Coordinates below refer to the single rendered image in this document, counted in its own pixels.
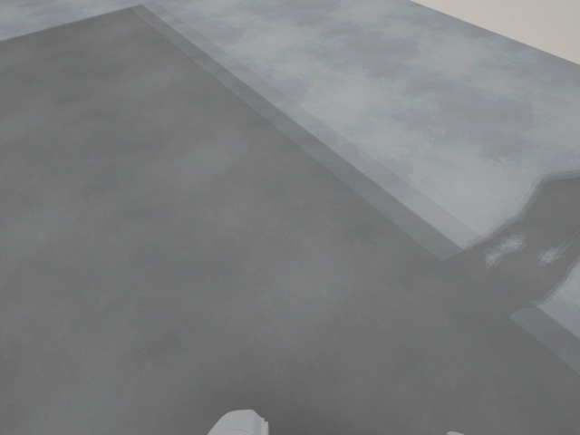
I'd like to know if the robot left thigh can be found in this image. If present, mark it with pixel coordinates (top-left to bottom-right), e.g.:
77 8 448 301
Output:
208 410 268 435

